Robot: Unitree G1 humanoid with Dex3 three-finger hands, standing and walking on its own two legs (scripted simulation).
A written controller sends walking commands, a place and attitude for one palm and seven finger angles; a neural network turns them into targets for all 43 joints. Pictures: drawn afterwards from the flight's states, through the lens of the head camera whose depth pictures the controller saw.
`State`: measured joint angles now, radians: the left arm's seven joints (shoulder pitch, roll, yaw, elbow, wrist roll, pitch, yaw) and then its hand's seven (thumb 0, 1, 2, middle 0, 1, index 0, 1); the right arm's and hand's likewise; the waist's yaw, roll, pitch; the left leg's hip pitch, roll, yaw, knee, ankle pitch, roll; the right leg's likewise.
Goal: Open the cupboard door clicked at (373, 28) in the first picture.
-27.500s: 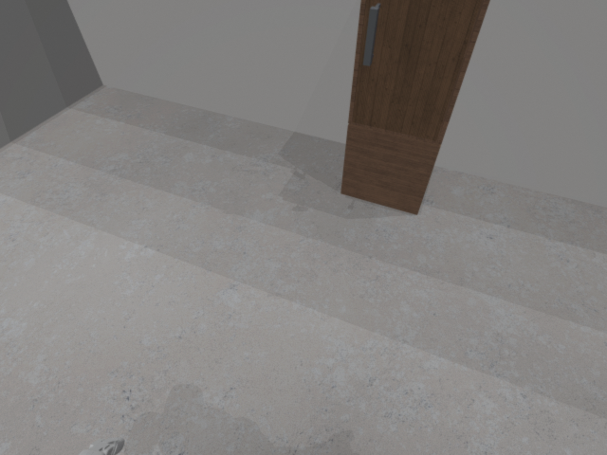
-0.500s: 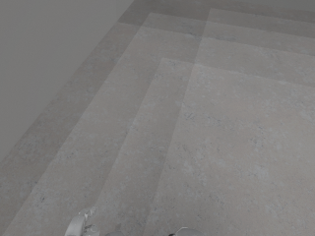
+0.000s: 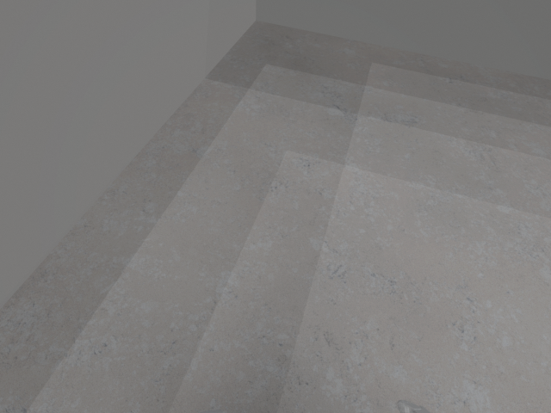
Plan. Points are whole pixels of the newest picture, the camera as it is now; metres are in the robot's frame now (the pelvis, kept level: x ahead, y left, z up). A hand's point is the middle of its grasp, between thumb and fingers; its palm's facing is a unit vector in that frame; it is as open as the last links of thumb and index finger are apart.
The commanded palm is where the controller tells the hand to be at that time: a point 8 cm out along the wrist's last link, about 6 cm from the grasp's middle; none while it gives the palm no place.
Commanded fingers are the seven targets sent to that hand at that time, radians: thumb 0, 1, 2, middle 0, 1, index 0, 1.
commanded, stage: walk to a spot facing it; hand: left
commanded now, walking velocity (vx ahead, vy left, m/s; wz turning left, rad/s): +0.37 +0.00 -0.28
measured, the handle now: out of the picture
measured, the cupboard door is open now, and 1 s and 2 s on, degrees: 51 51 51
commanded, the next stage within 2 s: turn to face it in 0.22 s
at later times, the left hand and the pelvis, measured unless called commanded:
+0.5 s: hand (243, 297) +0.34 +0.09 -0.15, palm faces -0.09 -0.98 -0.20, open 7.4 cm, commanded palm none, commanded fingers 0.00 0.90 0.90 -0.20 -0.30 -0.20 -0.30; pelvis +0.22 -0.07 +0.01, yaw -3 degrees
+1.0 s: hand (218, 283) +0.36 +0.15 -0.16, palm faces +0.23 -0.93 -0.27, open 7.4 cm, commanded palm none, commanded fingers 0.00 0.90 0.90 -0.20 -0.30 -0.20 -0.30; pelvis +0.31 -0.08 +0.00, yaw +13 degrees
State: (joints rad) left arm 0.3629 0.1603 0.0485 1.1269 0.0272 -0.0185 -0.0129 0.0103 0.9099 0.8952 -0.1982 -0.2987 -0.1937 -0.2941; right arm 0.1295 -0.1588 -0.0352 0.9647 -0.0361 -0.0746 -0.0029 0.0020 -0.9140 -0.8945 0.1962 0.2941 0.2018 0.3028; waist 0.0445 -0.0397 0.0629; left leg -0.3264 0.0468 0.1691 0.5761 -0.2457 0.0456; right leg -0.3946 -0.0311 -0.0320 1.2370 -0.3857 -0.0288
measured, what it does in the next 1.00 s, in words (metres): walks ahead: right foot, then left foot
